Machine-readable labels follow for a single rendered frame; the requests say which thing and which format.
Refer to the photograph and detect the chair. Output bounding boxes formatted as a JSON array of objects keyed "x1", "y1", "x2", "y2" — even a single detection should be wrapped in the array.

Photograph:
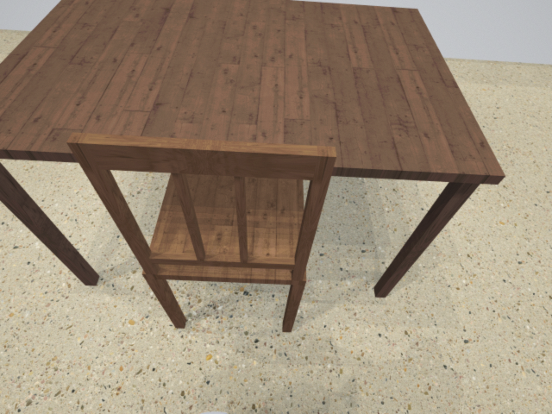
[{"x1": 66, "y1": 133, "x2": 336, "y2": 332}]

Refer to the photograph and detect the table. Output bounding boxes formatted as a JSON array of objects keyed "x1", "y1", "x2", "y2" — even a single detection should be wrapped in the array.
[{"x1": 0, "y1": 0, "x2": 505, "y2": 298}]

